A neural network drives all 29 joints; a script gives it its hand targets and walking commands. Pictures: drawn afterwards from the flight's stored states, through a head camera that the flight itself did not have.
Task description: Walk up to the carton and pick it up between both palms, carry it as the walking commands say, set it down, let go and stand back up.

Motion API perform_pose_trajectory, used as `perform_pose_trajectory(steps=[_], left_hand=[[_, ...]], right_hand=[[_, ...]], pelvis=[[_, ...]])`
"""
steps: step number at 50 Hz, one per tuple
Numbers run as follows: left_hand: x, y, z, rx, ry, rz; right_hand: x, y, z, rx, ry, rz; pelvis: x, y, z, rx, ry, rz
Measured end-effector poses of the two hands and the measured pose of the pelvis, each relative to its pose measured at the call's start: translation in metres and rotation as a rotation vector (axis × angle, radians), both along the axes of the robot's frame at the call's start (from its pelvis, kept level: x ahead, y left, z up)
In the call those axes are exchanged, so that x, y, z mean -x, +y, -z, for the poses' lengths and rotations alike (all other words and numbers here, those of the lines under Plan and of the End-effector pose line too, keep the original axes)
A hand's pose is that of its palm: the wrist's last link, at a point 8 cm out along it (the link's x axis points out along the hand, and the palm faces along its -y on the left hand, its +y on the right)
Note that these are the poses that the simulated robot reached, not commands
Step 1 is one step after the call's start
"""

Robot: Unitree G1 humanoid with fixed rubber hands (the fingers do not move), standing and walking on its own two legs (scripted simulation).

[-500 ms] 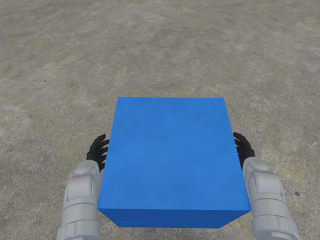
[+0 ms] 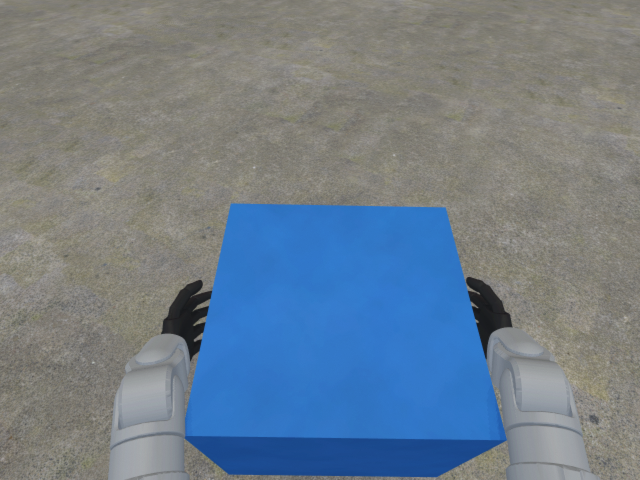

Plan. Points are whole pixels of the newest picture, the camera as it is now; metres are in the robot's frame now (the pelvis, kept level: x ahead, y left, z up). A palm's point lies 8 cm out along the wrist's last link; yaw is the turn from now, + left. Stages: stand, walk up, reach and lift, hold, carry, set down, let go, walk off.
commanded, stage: reach and lift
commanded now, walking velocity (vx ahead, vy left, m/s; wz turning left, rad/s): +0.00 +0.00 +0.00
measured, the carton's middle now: (335, 343) +0.30 +0.01 -0.02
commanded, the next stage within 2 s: hold in 0.64 s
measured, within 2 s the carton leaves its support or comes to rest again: neither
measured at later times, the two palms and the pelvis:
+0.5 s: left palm (185, 335) +0.28 +0.20 +0.04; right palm (494, 330) +0.28 -0.20 +0.04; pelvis +0.00 +0.00 +0.00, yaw +0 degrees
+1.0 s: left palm (186, 341) +0.27 +0.20 +0.04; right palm (498, 339) +0.27 -0.20 +0.04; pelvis +0.00 +0.00 +0.00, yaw +0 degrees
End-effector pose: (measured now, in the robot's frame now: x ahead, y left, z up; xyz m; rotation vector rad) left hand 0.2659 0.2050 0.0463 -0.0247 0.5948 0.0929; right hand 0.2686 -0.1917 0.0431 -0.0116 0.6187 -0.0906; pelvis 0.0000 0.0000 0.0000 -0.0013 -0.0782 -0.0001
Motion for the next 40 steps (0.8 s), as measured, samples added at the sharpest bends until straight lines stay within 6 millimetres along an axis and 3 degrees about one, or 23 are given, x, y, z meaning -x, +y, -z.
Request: perform_pose_trajectory(steps=[13, 23, 40], left_hand=[[-0.009, -0.010, -0.001, -0.011, 0.018, 0.017], [-0.011, -0.006, 0.000, -0.009, 0.019, -0.005], [-0.005, -0.005, 0.002, -0.019, 0.020, 0.000]], right_hand=[[-0.001, -0.010, 0.004, -0.007, 0.018, 0.017], [-0.012, -0.007, 0.003, -0.005, 0.019, -0.005], [-0.005, -0.005, 0.007, 0.001, 0.019, -0.008]], pelvis=[[0.014, 0.002, 0.002, -0.002, -0.001, 0.004], [0.004, -0.002, 0.001, -0.003, 0.016, 0.004], [-0.004, -0.001, 0.000, -0.002, 0.016, 0.002]])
